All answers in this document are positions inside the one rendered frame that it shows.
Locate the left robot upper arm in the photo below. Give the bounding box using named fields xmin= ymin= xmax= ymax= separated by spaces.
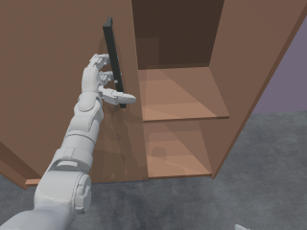
xmin=0 ymin=171 xmax=91 ymax=230

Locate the handle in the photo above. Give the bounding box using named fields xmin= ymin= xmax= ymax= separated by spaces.
xmin=103 ymin=17 xmax=127 ymax=108

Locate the wardrobe door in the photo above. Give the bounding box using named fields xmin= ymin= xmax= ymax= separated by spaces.
xmin=0 ymin=142 xmax=42 ymax=180
xmin=0 ymin=0 xmax=149 ymax=183

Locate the robot left forearm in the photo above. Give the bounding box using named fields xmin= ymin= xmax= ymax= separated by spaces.
xmin=34 ymin=91 xmax=104 ymax=207

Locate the left robot hand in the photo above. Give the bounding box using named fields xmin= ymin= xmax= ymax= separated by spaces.
xmin=82 ymin=54 xmax=136 ymax=105

